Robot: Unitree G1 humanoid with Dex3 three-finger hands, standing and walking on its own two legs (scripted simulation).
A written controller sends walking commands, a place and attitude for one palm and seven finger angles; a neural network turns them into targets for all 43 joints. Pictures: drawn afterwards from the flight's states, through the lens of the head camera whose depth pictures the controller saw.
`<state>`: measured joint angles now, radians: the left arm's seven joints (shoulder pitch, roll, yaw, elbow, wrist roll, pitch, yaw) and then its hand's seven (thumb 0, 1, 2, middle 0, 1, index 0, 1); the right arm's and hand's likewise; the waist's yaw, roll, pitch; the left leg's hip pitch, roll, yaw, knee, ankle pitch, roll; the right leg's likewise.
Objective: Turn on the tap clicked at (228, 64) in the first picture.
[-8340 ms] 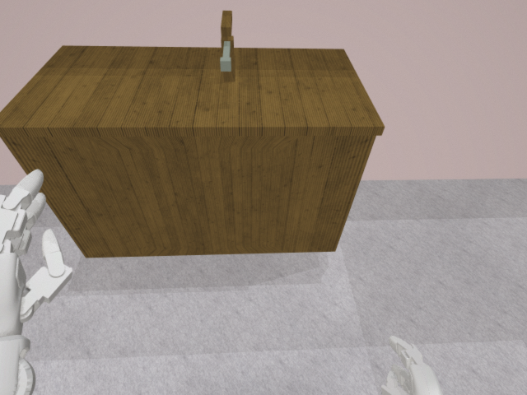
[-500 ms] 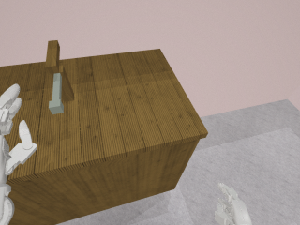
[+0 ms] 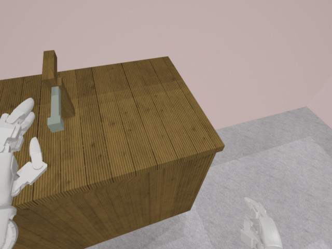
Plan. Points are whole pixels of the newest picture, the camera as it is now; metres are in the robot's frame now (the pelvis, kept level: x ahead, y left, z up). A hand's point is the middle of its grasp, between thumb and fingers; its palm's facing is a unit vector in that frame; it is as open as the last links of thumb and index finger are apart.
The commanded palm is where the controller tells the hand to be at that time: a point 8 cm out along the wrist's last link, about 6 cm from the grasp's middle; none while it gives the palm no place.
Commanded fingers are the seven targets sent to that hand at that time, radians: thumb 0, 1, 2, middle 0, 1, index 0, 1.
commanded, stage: come to a stop and stand still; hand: left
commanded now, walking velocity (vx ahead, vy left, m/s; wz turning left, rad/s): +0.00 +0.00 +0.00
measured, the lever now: (56, 124) +0.36 +0.29 +0.09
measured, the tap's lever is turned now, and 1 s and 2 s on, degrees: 0 0 0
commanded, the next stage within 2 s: look again from close up in 0.36 s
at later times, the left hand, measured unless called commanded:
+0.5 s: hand (21, 168) +0.21 +0.27 +0.16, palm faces +0.40 -0.83 -0.39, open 7.4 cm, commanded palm +0.15 +0.29 +0.18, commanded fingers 0.00 0.90 0.90 -0.20 -0.30 -0.20 -0.30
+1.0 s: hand (28, 170) +0.21 +0.25 +0.16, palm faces +0.41 -0.83 -0.38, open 7.4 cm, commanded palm +0.15 +0.28 +0.18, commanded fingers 0.00 0.90 0.90 -0.20 -0.30 -0.20 -0.30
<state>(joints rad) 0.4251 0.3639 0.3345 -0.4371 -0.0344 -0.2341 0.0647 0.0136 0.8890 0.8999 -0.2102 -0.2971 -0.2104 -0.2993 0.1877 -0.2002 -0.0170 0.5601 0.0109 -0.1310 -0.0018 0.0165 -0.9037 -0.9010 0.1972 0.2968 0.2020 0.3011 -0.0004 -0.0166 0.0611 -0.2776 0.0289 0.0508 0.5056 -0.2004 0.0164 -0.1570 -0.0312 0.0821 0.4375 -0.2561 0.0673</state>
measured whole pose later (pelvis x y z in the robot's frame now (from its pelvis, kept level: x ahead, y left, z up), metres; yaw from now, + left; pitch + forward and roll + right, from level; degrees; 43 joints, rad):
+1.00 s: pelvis +0.00 -0.01 +0.00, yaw +2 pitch -2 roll -2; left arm 0.41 0.36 0.37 -0.46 -0.04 -0.20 0.09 0.01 0.89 0.90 -0.21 -0.30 -0.21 -0.30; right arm 0.20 -0.18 -0.01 0.58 0.02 -0.11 -0.01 0.02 -0.90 -0.90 0.20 0.30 0.20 0.30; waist 0.02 -0.01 0.09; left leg -0.28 0.03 0.01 0.49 -0.18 0.01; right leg -0.14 -0.02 0.04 0.40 -0.24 0.06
